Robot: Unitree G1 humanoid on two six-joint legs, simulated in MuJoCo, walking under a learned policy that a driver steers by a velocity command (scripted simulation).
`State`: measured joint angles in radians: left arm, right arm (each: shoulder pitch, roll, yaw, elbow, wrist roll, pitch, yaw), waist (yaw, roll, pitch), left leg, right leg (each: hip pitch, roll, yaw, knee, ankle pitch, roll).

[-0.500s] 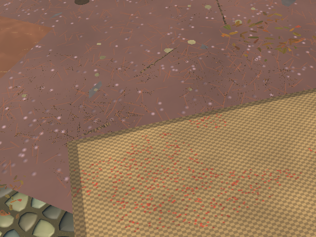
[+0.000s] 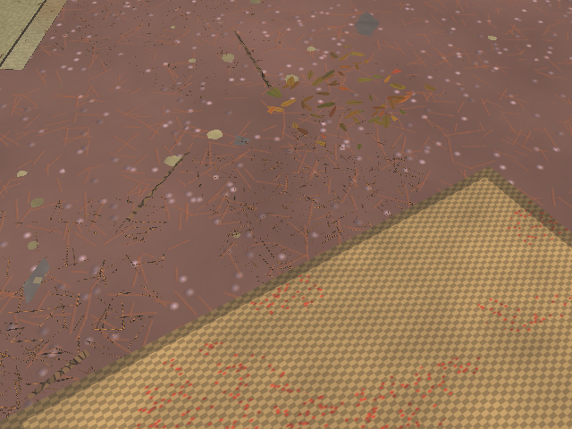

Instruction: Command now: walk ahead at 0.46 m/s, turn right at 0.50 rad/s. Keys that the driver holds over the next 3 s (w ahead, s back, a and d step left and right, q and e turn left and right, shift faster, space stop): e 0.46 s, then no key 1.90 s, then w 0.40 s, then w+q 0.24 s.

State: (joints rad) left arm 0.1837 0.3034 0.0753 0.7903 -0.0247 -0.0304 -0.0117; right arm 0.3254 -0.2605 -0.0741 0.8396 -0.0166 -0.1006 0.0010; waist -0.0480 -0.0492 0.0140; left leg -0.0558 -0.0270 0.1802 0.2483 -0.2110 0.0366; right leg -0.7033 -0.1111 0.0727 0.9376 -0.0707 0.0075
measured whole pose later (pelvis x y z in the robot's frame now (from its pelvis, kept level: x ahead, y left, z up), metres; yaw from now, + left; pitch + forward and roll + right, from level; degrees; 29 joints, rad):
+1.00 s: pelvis +0.23 -0.02 -0.01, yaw -22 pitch +0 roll +0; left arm 0.19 0.26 0.05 0.70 0.02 0.04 0.00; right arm 0.17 -0.24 -0.02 0.74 -0.02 -0.03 0.00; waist 0.00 0.00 0.02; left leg -0.27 0.01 -0.02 0.56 -0.29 -0.02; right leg -0.26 0.03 0.09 0.56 -0.30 0.01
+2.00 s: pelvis +0.23 -0.01 -0.01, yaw -22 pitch -2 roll +0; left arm 0.24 0.20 0.04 1.00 0.00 0.01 0.05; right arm 0.24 -0.21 -0.03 1.01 0.00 -0.01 -0.04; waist -0.01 0.00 0.04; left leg -0.22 0.00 -0.02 0.52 -0.28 0.00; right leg -0.20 0.01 0.09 0.51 -0.28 0.03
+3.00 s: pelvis +0.42 -0.09 -0.02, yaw -18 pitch +2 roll +0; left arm 0.52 0.21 0.02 1.08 0.00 -0.08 0.02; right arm -0.03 -0.23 -0.02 0.85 0.03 -0.08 0.06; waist 0.09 0.02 0.02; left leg -0.63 0.03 0.07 0.60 -0.03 0.09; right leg 0.20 0.01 -0.08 0.15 -0.39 0.00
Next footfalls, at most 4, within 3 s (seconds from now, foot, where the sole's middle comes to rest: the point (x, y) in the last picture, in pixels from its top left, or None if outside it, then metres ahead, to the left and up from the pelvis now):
0.20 right None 0.22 -0.16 -0.78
0.68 left None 0.32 0.08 -0.78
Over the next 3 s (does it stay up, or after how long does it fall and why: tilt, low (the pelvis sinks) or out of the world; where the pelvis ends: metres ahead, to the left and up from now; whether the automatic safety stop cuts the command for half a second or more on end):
stays up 0.42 -0.09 -0.02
